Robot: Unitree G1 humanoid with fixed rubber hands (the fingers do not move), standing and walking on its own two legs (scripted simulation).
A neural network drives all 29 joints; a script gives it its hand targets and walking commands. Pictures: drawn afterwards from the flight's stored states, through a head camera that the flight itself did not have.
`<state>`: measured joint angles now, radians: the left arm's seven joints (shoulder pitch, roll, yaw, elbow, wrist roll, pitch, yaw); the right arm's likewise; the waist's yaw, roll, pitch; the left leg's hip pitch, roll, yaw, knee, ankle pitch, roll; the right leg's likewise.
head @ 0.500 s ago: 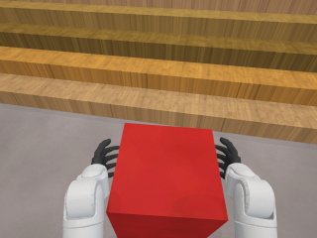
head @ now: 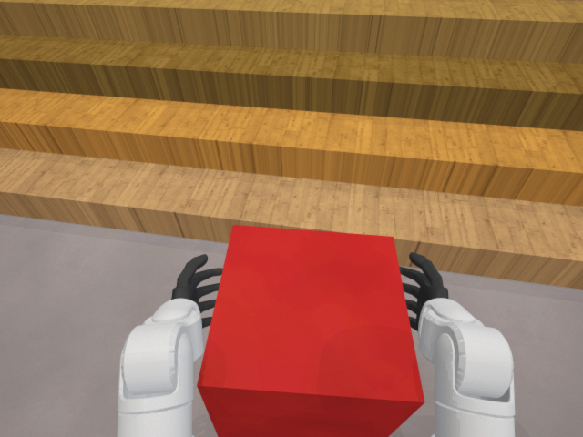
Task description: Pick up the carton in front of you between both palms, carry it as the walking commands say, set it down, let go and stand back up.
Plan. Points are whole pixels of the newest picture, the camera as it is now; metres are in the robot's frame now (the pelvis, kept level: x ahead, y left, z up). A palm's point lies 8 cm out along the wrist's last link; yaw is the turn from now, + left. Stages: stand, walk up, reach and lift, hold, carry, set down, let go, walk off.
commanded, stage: carry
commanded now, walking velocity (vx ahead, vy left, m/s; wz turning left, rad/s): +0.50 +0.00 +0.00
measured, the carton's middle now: (303, 345) +0.26 +0.00 +0.00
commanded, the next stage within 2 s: none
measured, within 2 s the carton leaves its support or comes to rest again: neither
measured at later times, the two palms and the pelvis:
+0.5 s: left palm (225, 133) +0.63 +0.15 +0.09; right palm (387, 135) +0.61 -0.15 +0.10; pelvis +0.34 +0.02 +0.00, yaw -4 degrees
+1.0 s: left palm (267, 24) +1.04 +0.09 +0.14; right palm (385, 22) +1.04 -0.21 +0.14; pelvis +0.65 -0.06 +0.00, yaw -1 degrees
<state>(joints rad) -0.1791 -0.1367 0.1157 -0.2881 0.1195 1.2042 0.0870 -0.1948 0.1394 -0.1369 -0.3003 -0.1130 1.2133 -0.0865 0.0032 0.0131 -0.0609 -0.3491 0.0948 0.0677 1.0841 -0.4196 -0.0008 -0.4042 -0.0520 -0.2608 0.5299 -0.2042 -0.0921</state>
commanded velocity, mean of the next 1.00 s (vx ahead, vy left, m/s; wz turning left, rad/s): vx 0.50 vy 0.00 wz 0.00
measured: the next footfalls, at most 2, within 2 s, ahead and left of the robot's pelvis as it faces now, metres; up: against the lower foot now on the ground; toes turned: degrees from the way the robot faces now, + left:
left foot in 0.36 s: +0.44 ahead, +0.10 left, +0.00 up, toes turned +10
right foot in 0.82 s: +0.72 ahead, -0.12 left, +0.00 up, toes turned -10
